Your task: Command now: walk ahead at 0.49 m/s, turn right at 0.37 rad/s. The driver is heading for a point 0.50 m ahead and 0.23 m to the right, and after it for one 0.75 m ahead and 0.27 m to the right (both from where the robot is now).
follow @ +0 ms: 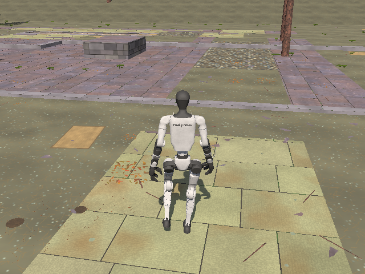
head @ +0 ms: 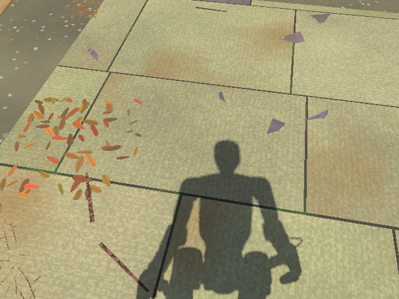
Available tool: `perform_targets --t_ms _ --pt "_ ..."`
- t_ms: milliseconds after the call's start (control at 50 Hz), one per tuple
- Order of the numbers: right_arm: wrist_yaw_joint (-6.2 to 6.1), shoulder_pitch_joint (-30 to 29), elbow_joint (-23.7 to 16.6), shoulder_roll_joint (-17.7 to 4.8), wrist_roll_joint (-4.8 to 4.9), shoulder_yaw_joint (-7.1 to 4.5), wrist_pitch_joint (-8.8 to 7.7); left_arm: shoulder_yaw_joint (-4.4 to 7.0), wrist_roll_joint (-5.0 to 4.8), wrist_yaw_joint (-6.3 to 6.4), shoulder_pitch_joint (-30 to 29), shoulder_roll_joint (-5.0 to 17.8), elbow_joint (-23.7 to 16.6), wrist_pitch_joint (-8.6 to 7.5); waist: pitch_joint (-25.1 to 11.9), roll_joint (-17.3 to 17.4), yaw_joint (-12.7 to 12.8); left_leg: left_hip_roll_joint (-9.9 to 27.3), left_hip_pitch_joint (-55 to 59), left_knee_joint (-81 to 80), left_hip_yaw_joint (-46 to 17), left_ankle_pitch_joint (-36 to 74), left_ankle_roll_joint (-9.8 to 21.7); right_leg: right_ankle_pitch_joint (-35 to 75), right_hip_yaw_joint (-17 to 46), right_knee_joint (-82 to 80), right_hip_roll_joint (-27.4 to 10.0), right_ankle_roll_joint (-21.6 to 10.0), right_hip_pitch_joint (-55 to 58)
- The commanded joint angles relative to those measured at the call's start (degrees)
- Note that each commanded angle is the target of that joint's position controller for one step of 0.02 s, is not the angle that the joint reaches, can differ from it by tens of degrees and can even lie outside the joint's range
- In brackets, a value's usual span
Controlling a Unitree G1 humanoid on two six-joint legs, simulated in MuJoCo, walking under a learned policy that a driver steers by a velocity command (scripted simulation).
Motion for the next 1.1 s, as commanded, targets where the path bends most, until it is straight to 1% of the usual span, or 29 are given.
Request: perform_targets --t_ms 20,120,220,280,300,320,340,360,380,400,420,460,560,660,740,760,780,820,840,860,880,900,920,940,960,980,1000,1060,1100 --pt "0.15 2.3 -2.9 -2.9 -0.24 -0.56 1.27 0.92 -0.19 0.43 0.7 6.8 -3.4 -1.23 1.4 -2.5 -2.5 1.8 -2.8 -6.8 0.2 3.9 -2.7 2.5 18.2 -14.1 -15.7 -8.3 -3.9" --pt "0.5 -10.8 -8.0 -3.8 0.52 -0.56 1.56 1.12 -0.22 0.08 7.1 6.9 -3.8 -0.83 1.8 -3.4 2.3 0.9 -7.8 -20.2 0.6 14.6 -5.0 7.3 18.6 -13.1 -14.5 -6.0 2.7" --pt "0.8 -18.9 -12.4 -4.3 0.98 -0.18 1.03 1.53 0.48 0.58 11.0 7.8 -4.5 -0.33 0.8 -4.9 5.2 -1.6 -9.1 -26.6 0.7 13.2 -5.0 17.5 20.4 -7.1 -14.9 -5.7 10.9" --pt "0.65 -16.1 -13.2 -5.8 1.38 -0.42 0.1 2.18 0.73 1.16 8.4 9.5 -6.0 -0.14 -0.3 -6.4 2.7 -3.2 -0.6 -32.8 0.1 9.3 -3.5 23.0 21.9 -2.3 -15.2 -3.5 10.7" --pt "0.33 -11.7 -12.3 -6.9 1.45 -0.86 -0.28 2.47 0.66 1.12 6.6 10.4 -6.7 -0.25 -2.0 -6.7 0.5 -4.6 6.7 -34.9 0.6 7.3 -2.7 26.9 21.8 1.1 -14.6 -2.3 8.7" --pt "-0.25 -4.3 -10.2 -8.4 1.33 -1.59 -0.92 2.61 0.31 0.73 5.4 10.8 -7.1 -0.57 -5.8 -4.5 -3.0 -5.1 17.2 -38.6 1.1 8.7 -1.4 29.4 20.1 9.2 -12.1 -0.9 6.4" --pt "-1.15 4.6 -8.9 -12.1 0.1 -2.69 -1.71 2.26 -0.41 0.26 4.4 9.1 -8.5 -1.09 -12.5 -0.3 -6.7 2.6 30.9 -39.5 -5.9 4.9 1.2 21.5 17.3 22.3 -8.3 0.5 -0.7" --pt "-1.92 10.8 -9.3 -17.4 -1.61 -3.86 -1.41 1.1 -2.57 0.28 6.7 3.6 -11.2 -1.27 -20.9 10.0 -7.1 18.7 46.8 -41.7 -25.8 -1.6 4.9 -6.9 10.2 39.3 -1.6 2.6 -16.4" --pt "-1.59 8.5 -8.8 -17.5 -1.02 -4.19 -0.36 1.57 -1.79 0.49 10.0 6.2 -11.8 -0.7 -22.6 15.8 -3.6 23.1 45.4 -46.8 -41.8 -3.5 9.2 -22.0 8.5 47.8 -1.4 2.2 -24.4" --pt "-1.27 3.8 -10.1 -11.2 -0.59 -2.91 0.05 1.89 -0.43 0.69 8.3 8.0 -10.3 0.25 -13.9 6.4 -2.0 20.6 37.7 -47.0 -34.5 -8.9 8.5 -17.0 9.2 51.5 -5.9 1.9 -26.6" --pt "-1.0 0.8 -10.4 -7.3 -0.01 -1.91 -0.09 1.69 0.22 -0.01 4.4 7.0 -10.6 0.45 -7.4 1.2 -2.1 17.0 29.9 -48.5 -25.2 -5.6 7.3 -12.3 8.7 49.7 -7.7 2.3 -26.0" --pt "-1.13 0.7 -9.3 -5.7 0.13 -1.28 -0.61 1.74 1.33 -1.13 1.8 5.8 -11.8 1.44 -3.3 4.0 -0.6 12.8 22.8 -51.2 -14.0 4.8 5.1 -9.3 7.8 46.2 -10.2 3.3 -23.8" --pt "-0.54 5.3 -6.9 -6.9 1.3 -1.76 -2.56 1.29 1.53 -2.94 -4.4 4.8 -15.3 3.53 -2.8 4.1 0.2 11.9 23.4 -53.2 -2.6 21.3 5.8 -3.0 6.1 44.6 -11.3 4.7 -28.5" --pt "-0.5 7.1 -5.8 -7.7 1.07 -1.87 -2.37 0.07 1.24 -4.25 -14.7 4.0 -19.6 3.24 0.1 4.2 -1.2 9.6 22.7 -54.5 6.9 23.1 4.8 7.9 2.5 28.3 -11.3 5.1 -27.1" --pt "-1.09 10.5 -4.6 -10.2 1.14 -2.54 -1.71 -0.34 1.55 -4.86 -20.7 4.5 -22.3 3.18 1.8 3.9 -2.8 11.6 27.4 -53.5 10.4 26.6 3.9 5.8 -1.7 18.0 -10.4 2.9 -23.5" --pt "-1.24 11.4 -4.2 -10.6 1.12 -2.64 -1.29 -0.25 1.74 -4.78 -21.3 4.9 -22.8 3.19 1.8 3.9 -2.9 12.1 29.5 -51.9 11.4 30.2 3.6 3.6 -2.6 16.5 -9.7 2.1 -22.8" --pt "-1.45 11.6 -3.9 -11.1 1.06 -2.7 -0.79 -0.14 2.01 -4.55 -20.8 5.0 -22.8 3.12 1.7 4.0 -2.4 12.0 31.1 -48.0 12.8 40.5 3.2 1.1 -3.8 14.9 -8.1 1.2 -21.0" --pt "-1.91 11.9 -3.6 -13.0 1.31 -3.09 0.37 0.52 2.57 -3.71 -13.4 6.1 -21.0 2.48 -3.1 4.9 0.4 11.4 32.8 -33.6 14.5 58.6 2.2 -2.5 -5.7 12.0 -3.2 -0.9 -12.4" --pt "-1.97 11.4 -4.0 -13.3 1.87 -3.08 0.82 1.28 3.09 -2.97 -4.9 7.2 -18.3 1.65 -8.2 3.4 4.0 10.3 29.1 -21.1 15.4 54.2 0.8 2.5 -4.7 6.9 -1.4 -2.3 -1.5" --pt "-1.75 11.6 -5.6 -12.2 1.94 -2.76 0.77 2.72 3.7 -1.9 2.5 11.4 -16.4 1.17 -14.4 -1.2 7.0 8.3 17.0 -4.5 15.5 32.9 -1.6 10.4 4.2 6.0 -8.4 -4.7 13.4" --pt "-0.83 16.5 -9.7 -5.0 2.67 -1.2 0.9 4.46 2.71 -1.32 0.0 19.5 -18.1 1.42 -21.9 -15.2 1.4 -1.9 -7.5 17.9 12.8 -22.9 -5.1 39.8 31.6 9.6 -29.2 -15.1 33.3" --pt "-0.99 10.7 -10.1 -10.3 1.54 -2.25 1.15 4.74 0.07 -0.32 5.7 18.5 -19.1 2.47 -27.0 -4.0 6.3 -2.3 -9.0 21.7 1.7 -19.2 -5.2 49.4 35.0 6.6 -28.8 -16.4 31.7" --pt "-1.12 6.7 -11.4 -8.5 2.55 -1.74 1.12 4.21 -0.18 0.27 1.2 16.9 -18.5 2.7 -18.6 -4.0 4.2 0.1 -11.5 20.5 0.3 -12.5 -4.9 52.4 26.2 5.1 -27.1 -15.1 24.9" --pt "-1.33 5.9 -11.1 -8.2 2.14 -1.37 1.01 3.23 -0.8 0.36 -2.6 12.9 -18.8 2.83 -12.2 -1.8 2.1 1.7 -10.2 14.7 0.2 -8.8 -4.7 48.1 21.8 2.7 -23.6 -12.1 16.4" --pt "-1.44 5.7 -10.9 -8.5 1.1 -1.55 1.73 2.58 -1.14 0.53 -5.3 10.8 -19.0 2.9 -8.1 -1.6 0.0 2.7 -8.1 10.9 -0.1 -7.6 -4.8 44.0 19.1 0.8 -20.2 -9.6 10.1" --pt "-1.33 7.7 -10.7 -8.6 0.1 -1.63 2.94 2.02 -1.32 0.68 -7.1 9.3 -19.4 3.05 -7.2 -2.4 -2.0 2.8 -4.6 8.6 -0.2 -7.1 -5.3 42.3 17.1 -0.8 -18.0 -8.6 5.0" --pt "-1.24 8.7 -10.5 -8.5 -0.16 -1.72 4.06 1.84 -1.01 0.48 -7.3 9.2 -19.6 2.88 -7.6 -2.5 -2.8 2.4 -2.3 6.8 -0.1 -6.6 -5.6 42.4 16.3 -1.3 -17.1 -8.0 2.6" --pt "-1.15 8.1 -11.3 -7.4 0.24 -1.54 5.52 2.67 -0.13 0.04 -5.4 12.0 -19.4 2.21 -9.2 -2.0 -3.2 1.2 -1.7 2.9 0.2 -3.5 -6.0 43.2 15.8 -1.8 -15.5 -7.6 0.3" --pt "-1.28 6.3 -11.8 -7.5 0.36 -1.57 5.88 2.47 -0.16 0.16 -4.2 11.6 -19.2 2.28 -9.1 -3.0 -2.4 1.0 -3.1 0.2 0.0 -1.0 -5.8 40.0 16.0 -2.6 -15.3 -6.5 0.9"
